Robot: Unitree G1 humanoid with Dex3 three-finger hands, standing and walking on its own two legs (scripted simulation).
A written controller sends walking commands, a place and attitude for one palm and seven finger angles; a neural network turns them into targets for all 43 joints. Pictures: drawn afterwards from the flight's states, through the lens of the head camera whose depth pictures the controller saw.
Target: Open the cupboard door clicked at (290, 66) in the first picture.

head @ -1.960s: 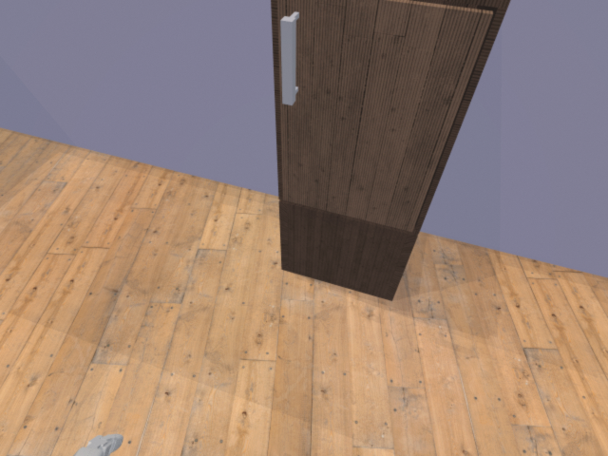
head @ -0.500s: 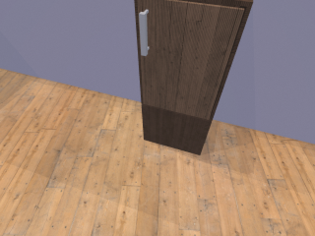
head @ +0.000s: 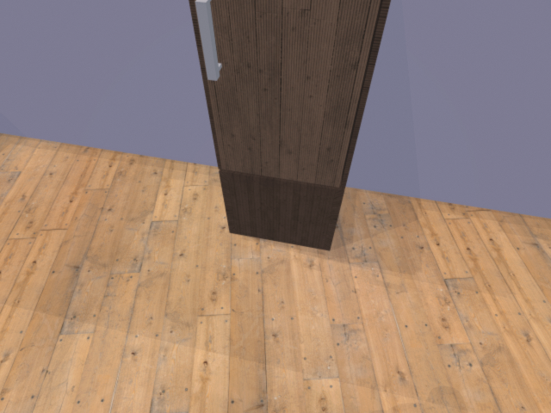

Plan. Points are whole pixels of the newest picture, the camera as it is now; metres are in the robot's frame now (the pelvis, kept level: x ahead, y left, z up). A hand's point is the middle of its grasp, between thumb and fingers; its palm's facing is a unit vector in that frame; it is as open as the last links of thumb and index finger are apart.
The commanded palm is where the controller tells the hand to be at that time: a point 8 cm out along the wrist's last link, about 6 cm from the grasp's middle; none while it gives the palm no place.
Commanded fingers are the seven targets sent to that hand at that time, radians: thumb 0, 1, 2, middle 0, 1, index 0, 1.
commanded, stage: turn to face it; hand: left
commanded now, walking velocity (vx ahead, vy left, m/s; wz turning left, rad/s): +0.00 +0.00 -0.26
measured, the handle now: (211, 38) +0.87 +0.21 +0.12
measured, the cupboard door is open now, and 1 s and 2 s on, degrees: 0 0 0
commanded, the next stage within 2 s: take the last steps up to it in 0.26 s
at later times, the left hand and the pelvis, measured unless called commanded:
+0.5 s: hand out of the picture +0.04 +0.23 -0.16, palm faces -0.10 -0.97 -0.22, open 7.4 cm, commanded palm none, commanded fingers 0.00 0.90 0.90 -0.20 -0.30 -0.20 -0.30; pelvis -0.03 +0.04 +0.01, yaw -9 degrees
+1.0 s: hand out of the picture -0.02 +0.20 -0.16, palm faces +0.00 -0.99 -0.15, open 7.4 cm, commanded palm none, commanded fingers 0.00 0.90 0.90 -0.20 -0.30 -0.20 -0.30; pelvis +0.08 +0.04 +0.00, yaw -6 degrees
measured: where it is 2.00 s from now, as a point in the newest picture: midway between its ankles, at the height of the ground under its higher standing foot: (251, 412)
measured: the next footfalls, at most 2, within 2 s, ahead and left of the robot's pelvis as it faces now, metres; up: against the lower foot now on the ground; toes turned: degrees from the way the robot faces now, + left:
right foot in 0.64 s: -0.02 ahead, -0.08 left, +0.00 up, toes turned -14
left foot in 1.10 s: +0.29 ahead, +0.18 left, +0.00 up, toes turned -5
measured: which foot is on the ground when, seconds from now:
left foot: down 0.00-0.64, up 0.66-1.00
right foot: down 0.00-0.28, up 0.30-0.62, down 0.64-1.00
